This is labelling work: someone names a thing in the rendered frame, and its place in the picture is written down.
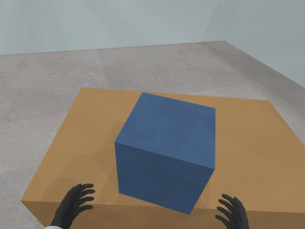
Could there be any robot left hand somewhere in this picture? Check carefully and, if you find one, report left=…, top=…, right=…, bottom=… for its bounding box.
left=50, top=183, right=95, bottom=229

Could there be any carton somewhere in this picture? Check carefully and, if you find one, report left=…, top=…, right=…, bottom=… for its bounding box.
left=114, top=93, right=216, bottom=215

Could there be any pedestal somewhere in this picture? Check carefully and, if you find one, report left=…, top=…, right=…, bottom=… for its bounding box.
left=20, top=87, right=305, bottom=229

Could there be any robot right hand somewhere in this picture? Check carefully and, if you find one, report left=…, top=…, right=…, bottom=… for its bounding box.
left=215, top=194, right=250, bottom=229

